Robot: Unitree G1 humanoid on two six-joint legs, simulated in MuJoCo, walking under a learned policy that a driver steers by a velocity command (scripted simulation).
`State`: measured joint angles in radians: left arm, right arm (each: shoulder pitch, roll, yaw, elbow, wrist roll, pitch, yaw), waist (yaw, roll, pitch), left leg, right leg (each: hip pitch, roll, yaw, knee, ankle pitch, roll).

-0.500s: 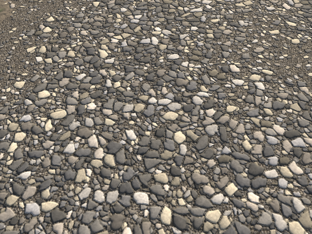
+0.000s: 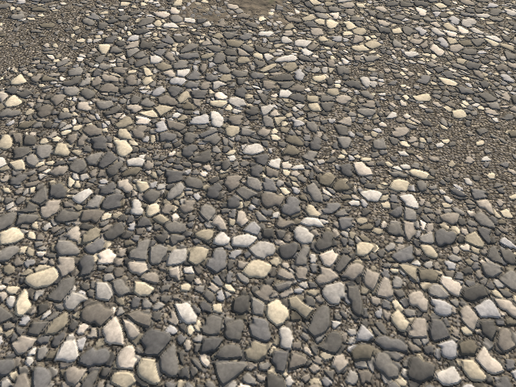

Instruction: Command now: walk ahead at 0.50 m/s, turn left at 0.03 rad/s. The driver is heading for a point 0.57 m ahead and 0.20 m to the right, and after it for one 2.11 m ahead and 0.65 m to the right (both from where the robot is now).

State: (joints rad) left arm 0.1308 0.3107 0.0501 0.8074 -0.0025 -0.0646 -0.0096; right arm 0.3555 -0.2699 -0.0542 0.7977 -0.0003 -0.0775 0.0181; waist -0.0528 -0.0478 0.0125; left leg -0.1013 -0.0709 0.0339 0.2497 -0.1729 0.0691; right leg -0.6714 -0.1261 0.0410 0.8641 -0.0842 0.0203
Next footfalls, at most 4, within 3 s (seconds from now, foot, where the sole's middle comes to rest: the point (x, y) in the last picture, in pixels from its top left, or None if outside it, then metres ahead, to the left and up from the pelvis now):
0.24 right None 0.32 -0.15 -0.79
0.74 left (249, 338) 0.63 0.00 -0.79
1.24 right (372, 294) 0.75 -0.36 -0.79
1.74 left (331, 195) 1.12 -0.30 -0.79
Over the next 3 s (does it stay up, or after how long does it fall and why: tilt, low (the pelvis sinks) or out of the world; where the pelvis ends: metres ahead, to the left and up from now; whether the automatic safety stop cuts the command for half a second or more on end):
stays up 1.52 -0.61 -0.01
